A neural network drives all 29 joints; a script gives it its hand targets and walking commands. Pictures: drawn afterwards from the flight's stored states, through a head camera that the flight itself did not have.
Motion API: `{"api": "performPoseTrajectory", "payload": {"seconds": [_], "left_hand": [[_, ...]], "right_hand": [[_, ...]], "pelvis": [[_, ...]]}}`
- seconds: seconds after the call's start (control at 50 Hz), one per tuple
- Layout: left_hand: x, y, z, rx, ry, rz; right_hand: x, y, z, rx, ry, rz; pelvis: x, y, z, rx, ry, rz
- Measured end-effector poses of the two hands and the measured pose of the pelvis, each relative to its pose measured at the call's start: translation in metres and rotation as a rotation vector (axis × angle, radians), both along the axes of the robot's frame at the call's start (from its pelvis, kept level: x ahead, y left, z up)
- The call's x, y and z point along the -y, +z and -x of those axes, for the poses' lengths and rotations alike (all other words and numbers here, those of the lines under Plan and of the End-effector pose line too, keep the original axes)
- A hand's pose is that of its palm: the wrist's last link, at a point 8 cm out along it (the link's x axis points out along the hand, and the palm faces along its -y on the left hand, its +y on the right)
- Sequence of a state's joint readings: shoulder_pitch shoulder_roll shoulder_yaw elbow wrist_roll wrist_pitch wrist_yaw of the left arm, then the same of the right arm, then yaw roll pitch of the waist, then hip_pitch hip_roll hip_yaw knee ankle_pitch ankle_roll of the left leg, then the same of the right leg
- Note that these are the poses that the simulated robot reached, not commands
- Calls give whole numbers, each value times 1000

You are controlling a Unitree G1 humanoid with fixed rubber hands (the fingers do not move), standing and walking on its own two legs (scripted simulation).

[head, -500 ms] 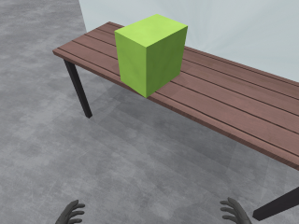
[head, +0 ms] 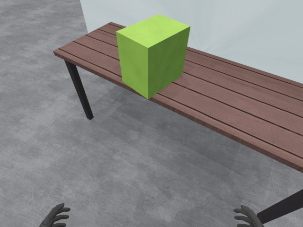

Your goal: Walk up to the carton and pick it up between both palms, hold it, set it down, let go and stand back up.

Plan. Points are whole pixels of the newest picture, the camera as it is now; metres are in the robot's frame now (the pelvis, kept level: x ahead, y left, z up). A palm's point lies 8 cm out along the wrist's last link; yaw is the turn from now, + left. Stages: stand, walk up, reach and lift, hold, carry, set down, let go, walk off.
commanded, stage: stand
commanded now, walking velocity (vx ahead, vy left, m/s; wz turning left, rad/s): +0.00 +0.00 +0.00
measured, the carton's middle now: (153, 56) +0.81 +0.01 +0.01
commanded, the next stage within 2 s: walk up in 1.70 s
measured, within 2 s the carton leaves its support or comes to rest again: neither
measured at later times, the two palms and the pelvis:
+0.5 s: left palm out of the picture +0.10 +0.29 -0.10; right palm out of the picture +0.10 -0.27 -0.09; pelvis -0.02 +0.00 +0.00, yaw +0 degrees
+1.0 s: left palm out of the picture +0.07 +0.29 -0.10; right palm out of the picture +0.06 -0.28 -0.10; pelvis -0.04 +0.00 +0.00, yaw +0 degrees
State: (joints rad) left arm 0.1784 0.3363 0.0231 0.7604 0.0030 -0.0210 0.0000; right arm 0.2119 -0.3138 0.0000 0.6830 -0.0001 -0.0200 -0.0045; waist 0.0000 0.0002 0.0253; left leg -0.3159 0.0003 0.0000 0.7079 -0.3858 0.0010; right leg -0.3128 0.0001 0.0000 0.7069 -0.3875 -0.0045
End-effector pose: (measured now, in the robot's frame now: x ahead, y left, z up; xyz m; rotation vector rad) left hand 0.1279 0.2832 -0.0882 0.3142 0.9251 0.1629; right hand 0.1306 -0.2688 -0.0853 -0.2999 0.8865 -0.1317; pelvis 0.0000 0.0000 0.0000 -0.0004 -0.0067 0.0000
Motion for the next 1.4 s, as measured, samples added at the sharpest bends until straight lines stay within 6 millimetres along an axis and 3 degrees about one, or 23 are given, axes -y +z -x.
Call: {"api": "performPoseTrajectory", "payload": {"seconds": [0.36,1.08,1.4], "left_hand": [[-2,-5,15,-33,18,1],[-5,-14,64,-98,47,1],[-3,-13,67,-123,47,0]], "right_hand": [[3,-6,20,-39,-17,1],[9,-18,77,-121,-51,-5],[11,-20,86,-158,-59,-6]], "pelvis": [[0,0,9,14,0,0],[1,1,42,54,0,-2],[2,4,44,45,0,-3]]}}
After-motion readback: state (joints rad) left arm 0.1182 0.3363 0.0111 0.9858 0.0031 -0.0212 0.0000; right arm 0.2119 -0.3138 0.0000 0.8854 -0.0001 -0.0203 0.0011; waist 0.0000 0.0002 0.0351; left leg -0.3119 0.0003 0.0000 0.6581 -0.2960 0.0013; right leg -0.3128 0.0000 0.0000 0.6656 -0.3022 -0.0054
